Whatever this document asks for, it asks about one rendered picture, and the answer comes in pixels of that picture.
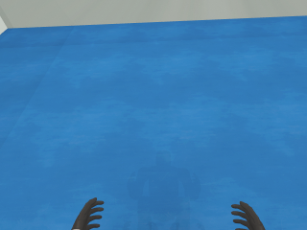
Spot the robot right hand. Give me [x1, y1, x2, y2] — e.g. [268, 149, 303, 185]
[231, 201, 266, 230]

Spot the robot left hand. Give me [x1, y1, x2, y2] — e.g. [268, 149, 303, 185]
[71, 197, 104, 230]

